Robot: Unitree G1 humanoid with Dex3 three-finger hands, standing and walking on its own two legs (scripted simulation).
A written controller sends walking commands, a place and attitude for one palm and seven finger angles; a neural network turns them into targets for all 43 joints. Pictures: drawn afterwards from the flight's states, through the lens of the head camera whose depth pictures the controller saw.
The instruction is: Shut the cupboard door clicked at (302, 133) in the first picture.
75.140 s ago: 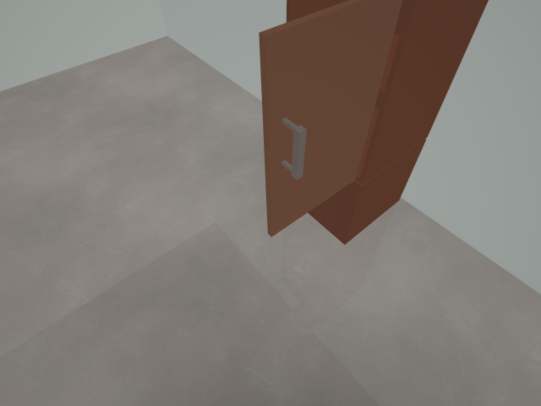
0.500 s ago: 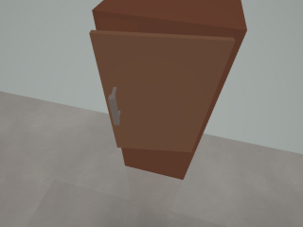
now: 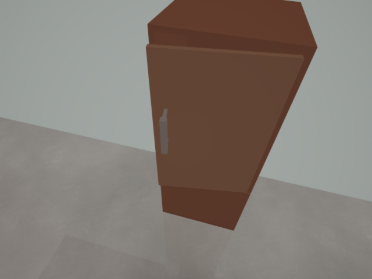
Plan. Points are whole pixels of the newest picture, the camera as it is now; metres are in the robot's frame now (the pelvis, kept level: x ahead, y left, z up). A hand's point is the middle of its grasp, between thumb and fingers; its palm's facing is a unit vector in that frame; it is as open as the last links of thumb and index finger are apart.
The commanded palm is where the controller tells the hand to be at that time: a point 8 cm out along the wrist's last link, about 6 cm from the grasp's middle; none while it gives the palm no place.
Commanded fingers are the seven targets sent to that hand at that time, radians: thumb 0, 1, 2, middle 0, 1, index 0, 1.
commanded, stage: shuffle to correct the standing spot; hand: left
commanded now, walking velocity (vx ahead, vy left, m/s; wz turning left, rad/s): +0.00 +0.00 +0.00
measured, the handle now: (165, 132) +0.53 +0.10 +0.00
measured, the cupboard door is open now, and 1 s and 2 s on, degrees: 10 10 10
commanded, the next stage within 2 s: come to a stop and stand still in 0.94 s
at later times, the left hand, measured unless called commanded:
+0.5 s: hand out of the picture -0.09 +0.15 -0.17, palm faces +0.05 -0.99 -0.16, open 7.4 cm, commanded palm none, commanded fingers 0.00 0.90 0.90 -0.20 -0.30 -0.20 -0.30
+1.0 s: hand out of the picture +0.07 +0.11 -0.17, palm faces +0.02 -0.97 -0.23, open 7.3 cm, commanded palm none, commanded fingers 0.00 0.90 0.90 -0.20 -0.30 -0.20 -0.30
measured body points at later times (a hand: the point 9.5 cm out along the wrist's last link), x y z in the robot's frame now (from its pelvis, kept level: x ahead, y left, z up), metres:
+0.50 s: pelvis -0.02 -0.01 +0.00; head -0.02 -0.01 +0.45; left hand -0.09 +0.20 -0.16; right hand -0.02 -0.25 -0.15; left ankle +0.03 +0.08 -0.72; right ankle -0.02 -0.14 -0.74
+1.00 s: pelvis +0.03 -0.08 +0.00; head +0.04 -0.09 +0.45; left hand +0.07 +0.16 -0.15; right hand +0.00 -0.31 -0.17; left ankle +0.03 +0.04 -0.69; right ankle +0.05 -0.19 -0.74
